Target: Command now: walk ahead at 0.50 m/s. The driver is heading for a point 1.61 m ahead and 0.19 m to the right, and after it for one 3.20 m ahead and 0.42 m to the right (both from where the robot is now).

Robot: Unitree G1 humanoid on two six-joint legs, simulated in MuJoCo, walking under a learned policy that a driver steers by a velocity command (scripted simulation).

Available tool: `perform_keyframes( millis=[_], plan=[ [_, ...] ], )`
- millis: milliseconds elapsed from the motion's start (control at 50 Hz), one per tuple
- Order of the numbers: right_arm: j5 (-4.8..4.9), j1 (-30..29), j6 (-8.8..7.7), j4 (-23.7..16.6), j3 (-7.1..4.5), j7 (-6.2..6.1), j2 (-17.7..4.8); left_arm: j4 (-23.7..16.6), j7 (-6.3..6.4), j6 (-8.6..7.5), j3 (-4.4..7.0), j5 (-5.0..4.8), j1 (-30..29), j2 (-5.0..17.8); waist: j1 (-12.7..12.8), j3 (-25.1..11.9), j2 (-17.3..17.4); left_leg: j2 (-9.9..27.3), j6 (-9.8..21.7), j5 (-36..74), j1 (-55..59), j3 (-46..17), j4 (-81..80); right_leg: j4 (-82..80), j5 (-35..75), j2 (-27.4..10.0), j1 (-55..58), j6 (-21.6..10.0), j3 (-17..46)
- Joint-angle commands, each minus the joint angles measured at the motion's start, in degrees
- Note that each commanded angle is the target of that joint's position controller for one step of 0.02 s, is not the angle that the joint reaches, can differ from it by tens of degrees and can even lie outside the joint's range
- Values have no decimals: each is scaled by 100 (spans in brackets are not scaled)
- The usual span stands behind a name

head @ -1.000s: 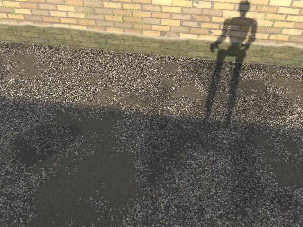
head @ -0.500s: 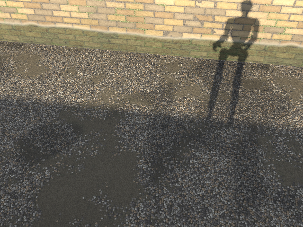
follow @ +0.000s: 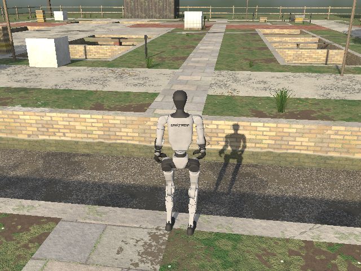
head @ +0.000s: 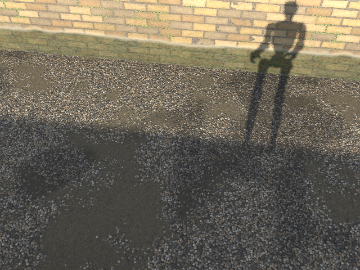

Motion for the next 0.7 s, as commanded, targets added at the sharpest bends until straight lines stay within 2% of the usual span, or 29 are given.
perform_keyframes(
  millis=[20,320,340,360,460,700],
  plan=[
    [1,-521,-77,-521,-102,-17,-357,-468,24,-70,107,2,-268,375,-15,-272,3,322,229,2181,-359,-197,-508,-446,1837,-230,440,-22,385],
    [9,-512,-102,-541,-83,-29,-342,-426,19,-48,103,14,-314,318,-8,-283,101,374,306,2187,-428,-330,-651,-435,1400,-150,451,41,392],
    [18,-511,-133,-532,-64,0,-367,-531,-38,-66,60,62,-449,238,5,-192,196,351,234,1960,-410,-444,-737,-454,1192,-108,238,29,395],
    [17,-535,-143,-544,-64,13,-372,-540,-59,-80,55,64,-466,230,-1,-183,205,365,237,1871,-424,-503,-783,-462,1110,-88,222,37,410],
    [3,-534,-167,-554,-58,26,-384,-532,-77,-132,62,56,-392,270,27,-270,142,357,243,1744,-406,-519,-854,-500,1104,-110,316,40,457],
    [-6,-561,-179,-564,-56,54,-353,-556,-68,-141,61,42,-389,284,21,-249,74,330,204,1702,-324,-434,-810,-586,1229,-156,286,15,497]
  ],
)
